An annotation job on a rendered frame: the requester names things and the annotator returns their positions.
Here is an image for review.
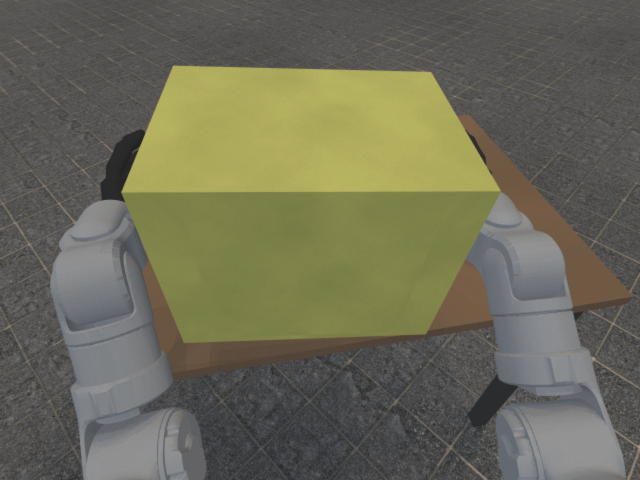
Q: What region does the robot right upper arm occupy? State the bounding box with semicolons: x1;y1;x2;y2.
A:
496;398;626;480

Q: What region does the right robot forearm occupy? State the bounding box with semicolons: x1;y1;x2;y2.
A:
465;192;626;478

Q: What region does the table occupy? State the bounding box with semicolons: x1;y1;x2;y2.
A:
139;115;634;427

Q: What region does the left robot forearm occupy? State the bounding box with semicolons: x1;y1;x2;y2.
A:
50;200;174;480

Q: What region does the right robot hand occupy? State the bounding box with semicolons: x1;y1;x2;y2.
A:
465;130;492;175

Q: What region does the carton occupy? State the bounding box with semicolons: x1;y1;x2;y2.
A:
121;66;501;343

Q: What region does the robot left upper arm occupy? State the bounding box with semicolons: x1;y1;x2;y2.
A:
86;407;207;480

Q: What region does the left robot hand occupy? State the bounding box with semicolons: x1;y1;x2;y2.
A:
101;129;145;202

